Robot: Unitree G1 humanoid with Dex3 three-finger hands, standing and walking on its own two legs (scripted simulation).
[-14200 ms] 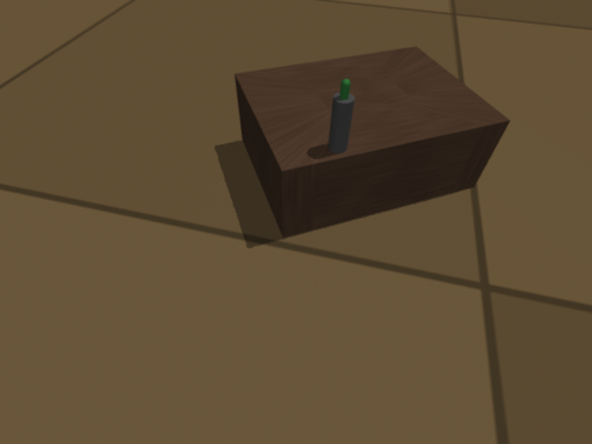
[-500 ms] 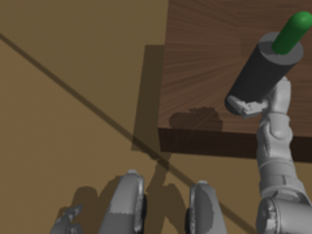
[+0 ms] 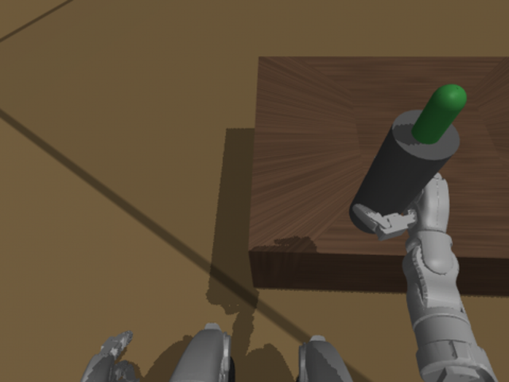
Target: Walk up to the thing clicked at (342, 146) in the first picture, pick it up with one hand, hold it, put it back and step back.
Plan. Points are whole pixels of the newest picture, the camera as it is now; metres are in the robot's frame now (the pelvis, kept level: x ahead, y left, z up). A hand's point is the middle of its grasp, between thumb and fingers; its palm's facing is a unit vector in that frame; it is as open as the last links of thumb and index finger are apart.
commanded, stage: lift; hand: right
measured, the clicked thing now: (400, 169) +0.39 -0.17 +0.10
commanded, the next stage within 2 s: hold in 0.78 s
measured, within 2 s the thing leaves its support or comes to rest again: neither
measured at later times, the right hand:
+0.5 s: hand (395, 184) +0.38 -0.17 +0.08, palm faces +0.11 +0.99 +0.00, open 10.3 cm
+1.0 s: hand (401, 182) +0.37 -0.17 +0.10, palm faces +0.10 +0.99 +0.00, open 10.3 cm
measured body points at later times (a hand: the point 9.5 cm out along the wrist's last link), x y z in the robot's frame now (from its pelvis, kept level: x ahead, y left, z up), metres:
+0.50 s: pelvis +0.02 +0.00 +0.04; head +0.10 -0.01 +0.48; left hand +0.14 +0.25 -0.07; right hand +0.37 -0.22 +0.08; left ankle +0.05 +0.13 -0.64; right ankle +0.01 -0.12 -0.64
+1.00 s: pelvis +0.03 +0.00 +0.05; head +0.09 -0.01 +0.50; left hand +0.15 +0.25 -0.06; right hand +0.36 -0.22 +0.10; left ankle +0.05 +0.13 -0.64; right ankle +0.01 -0.12 -0.64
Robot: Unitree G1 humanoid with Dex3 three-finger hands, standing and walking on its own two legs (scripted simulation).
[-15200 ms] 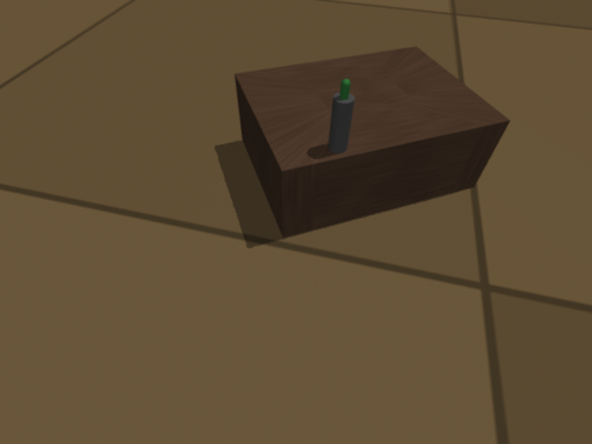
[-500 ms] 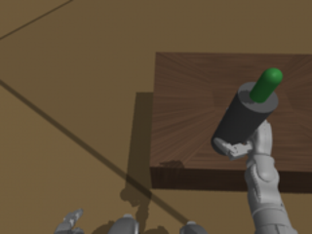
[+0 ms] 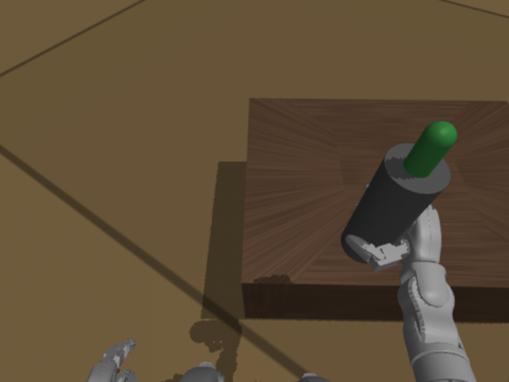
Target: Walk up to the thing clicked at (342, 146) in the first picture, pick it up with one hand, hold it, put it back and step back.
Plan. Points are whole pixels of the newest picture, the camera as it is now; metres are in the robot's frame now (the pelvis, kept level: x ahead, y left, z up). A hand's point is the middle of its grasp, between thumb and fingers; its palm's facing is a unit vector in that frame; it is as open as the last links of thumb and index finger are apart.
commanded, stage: hold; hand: right
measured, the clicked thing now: (392, 200) +0.34 -0.17 +0.12
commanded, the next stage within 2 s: none
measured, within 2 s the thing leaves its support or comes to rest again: neither
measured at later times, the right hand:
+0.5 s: hand (382, 234) +0.32 -0.17 +0.06, palm faces +0.12 +0.99 +0.01, open 10.2 cm
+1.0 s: hand (382, 229) +0.33 -0.17 +0.06, palm faces +0.12 +0.99 +0.01, open 10.3 cm
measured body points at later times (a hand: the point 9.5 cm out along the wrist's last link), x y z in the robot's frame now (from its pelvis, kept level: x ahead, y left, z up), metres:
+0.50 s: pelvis -0.01 +0.00 +0.01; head +0.04 -0.01 +0.45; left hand +0.13 +0.24 -0.10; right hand +0.31 -0.22 +0.06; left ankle +0.02 +0.13 -0.69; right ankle -0.02 -0.12 -0.69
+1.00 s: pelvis +0.00 +0.00 +0.01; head +0.05 -0.01 +0.46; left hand +0.13 +0.24 -0.10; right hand +0.31 -0.22 +0.06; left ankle +0.02 +0.13 -0.69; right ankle -0.02 -0.12 -0.69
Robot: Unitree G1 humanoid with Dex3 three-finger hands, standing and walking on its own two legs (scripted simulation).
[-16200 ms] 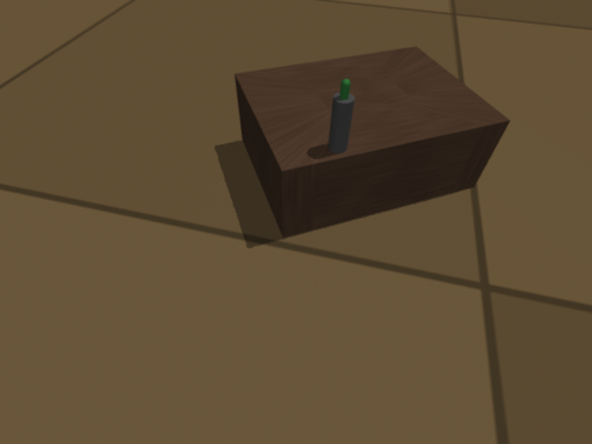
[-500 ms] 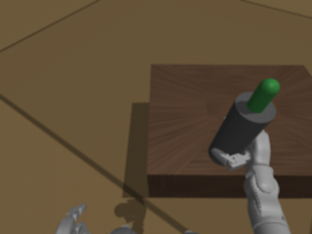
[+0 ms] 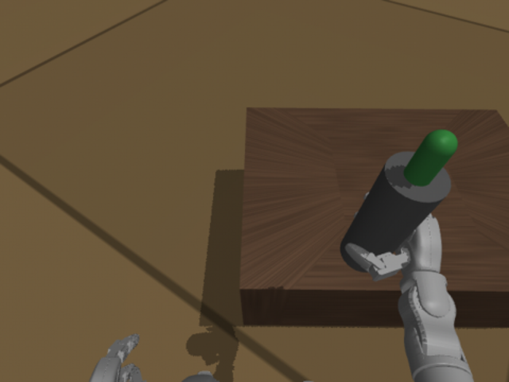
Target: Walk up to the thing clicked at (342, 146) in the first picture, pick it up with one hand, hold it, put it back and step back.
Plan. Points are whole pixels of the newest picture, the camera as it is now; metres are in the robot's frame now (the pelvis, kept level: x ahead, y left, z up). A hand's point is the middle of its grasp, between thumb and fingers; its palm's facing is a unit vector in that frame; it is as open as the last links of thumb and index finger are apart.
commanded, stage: hold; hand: right
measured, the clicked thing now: (392, 209) +0.33 -0.17 +0.12
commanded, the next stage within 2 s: crouch in 1.48 s
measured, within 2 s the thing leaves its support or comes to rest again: neither
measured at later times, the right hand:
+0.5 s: hand (376, 237) +0.32 -0.17 +0.05, palm faces +0.11 +0.99 +0.01, open 10.3 cm
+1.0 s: hand (373, 242) +0.31 -0.16 +0.05, palm faces +0.11 +0.99 +0.01, open 10.3 cm
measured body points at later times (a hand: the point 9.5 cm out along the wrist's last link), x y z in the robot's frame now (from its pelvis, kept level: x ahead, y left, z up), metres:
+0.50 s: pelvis -0.01 +0.00 +0.00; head +0.04 -0.01 +0.45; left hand +0.13 +0.24 -0.11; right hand +0.31 -0.22 +0.05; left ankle +0.02 +0.13 -0.70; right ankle -0.02 -0.12 -0.70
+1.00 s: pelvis -0.01 +0.00 +0.00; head +0.03 +0.00 +0.45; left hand +0.12 +0.24 -0.11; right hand +0.30 -0.22 +0.05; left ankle +0.02 +0.13 -0.70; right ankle -0.02 -0.12 -0.70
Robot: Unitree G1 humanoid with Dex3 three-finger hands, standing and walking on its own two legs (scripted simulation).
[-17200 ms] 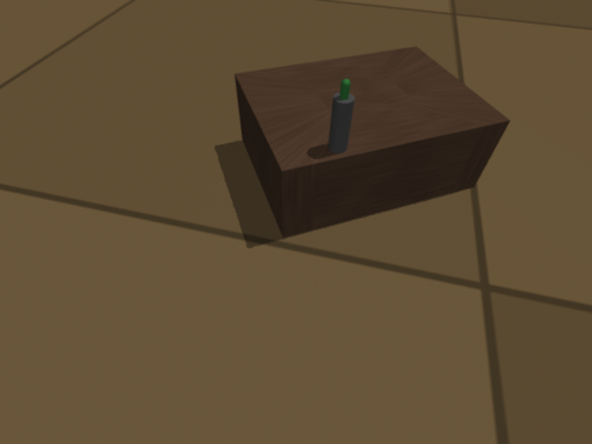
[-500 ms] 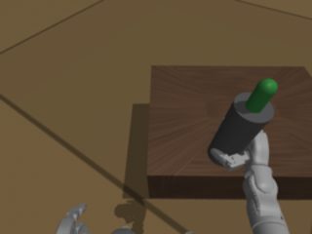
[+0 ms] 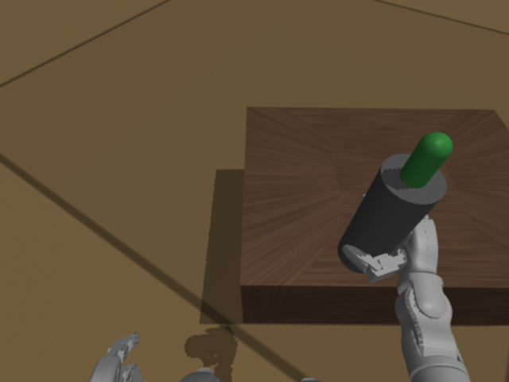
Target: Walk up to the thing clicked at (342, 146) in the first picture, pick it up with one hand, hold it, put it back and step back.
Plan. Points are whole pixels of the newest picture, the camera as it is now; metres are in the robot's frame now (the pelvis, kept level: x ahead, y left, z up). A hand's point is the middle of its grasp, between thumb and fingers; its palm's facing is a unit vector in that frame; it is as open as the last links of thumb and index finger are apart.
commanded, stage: hold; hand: right
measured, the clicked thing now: (389, 210) +0.32 -0.16 +0.12
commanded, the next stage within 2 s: crouch in 0.48 s
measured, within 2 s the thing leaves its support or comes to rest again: neither
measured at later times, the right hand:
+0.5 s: hand (374, 233) +0.33 -0.17 +0.05, palm faces +0.11 +0.99 +0.01, open 10.3 cm
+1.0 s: hand (363, 235) +0.36 -0.18 -0.01, palm faces +0.13 +0.99 +0.02, open 10.3 cm
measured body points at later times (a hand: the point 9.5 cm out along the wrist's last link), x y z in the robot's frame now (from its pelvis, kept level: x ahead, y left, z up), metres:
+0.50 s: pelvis +0.00 +0.00 +0.00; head +0.05 +0.00 +0.45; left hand +0.14 +0.24 -0.11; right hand +0.32 -0.22 +0.05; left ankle +0.03 +0.13 -0.70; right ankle -0.01 -0.13 -0.70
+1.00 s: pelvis -0.01 +0.00 -0.03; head +0.09 -0.02 +0.41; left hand +0.13 +0.25 -0.14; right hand +0.35 -0.23 -0.01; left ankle +0.03 +0.13 -0.70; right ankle -0.01 -0.13 -0.70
